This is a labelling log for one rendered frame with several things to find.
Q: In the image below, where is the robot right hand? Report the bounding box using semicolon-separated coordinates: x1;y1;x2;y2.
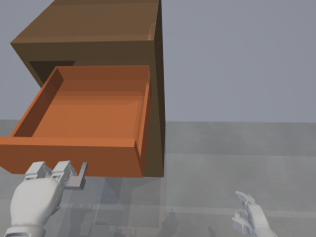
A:
232;191;271;237

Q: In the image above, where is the robot right forearm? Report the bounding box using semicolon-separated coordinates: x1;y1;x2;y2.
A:
252;227;277;237

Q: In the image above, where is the drawer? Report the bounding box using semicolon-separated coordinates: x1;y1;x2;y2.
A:
0;65;152;178

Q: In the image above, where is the handle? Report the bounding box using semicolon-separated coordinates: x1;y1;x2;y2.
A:
38;161;89;191

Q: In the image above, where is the robot left hand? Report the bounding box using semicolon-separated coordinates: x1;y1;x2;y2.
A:
10;160;78;227

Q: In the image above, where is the robot left forearm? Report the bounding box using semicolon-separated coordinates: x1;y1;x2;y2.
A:
4;224;45;237

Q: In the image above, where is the cabinet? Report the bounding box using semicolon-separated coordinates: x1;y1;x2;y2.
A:
10;0;166;178

